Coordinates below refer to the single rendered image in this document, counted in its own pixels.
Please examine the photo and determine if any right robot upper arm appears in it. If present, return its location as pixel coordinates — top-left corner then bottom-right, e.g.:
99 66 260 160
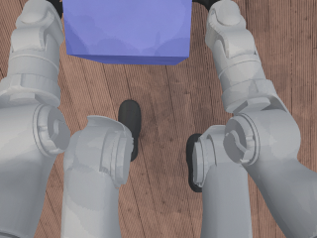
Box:
223 109 317 238

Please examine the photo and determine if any robot right forearm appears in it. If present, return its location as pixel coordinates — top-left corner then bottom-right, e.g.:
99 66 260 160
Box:
204 0 301 138

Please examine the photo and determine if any robot right hand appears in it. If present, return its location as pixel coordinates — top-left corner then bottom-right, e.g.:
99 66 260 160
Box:
192 0 221 12

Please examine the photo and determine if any robot left hand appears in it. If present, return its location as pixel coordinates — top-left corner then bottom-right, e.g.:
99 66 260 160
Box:
46 0 63 18

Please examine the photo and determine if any carton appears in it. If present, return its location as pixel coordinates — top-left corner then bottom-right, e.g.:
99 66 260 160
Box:
62 0 192 65

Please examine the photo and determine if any left robot thigh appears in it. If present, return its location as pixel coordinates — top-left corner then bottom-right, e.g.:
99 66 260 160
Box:
60 126 131 238

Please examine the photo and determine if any robot left forearm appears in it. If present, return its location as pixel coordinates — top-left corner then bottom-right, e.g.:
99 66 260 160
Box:
0 0 64 109

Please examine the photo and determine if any robot left foot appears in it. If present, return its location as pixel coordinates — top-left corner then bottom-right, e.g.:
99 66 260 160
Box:
118 99 142 162

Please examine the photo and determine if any left robot upper arm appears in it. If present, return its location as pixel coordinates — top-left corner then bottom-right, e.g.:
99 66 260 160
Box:
0 103 70 238

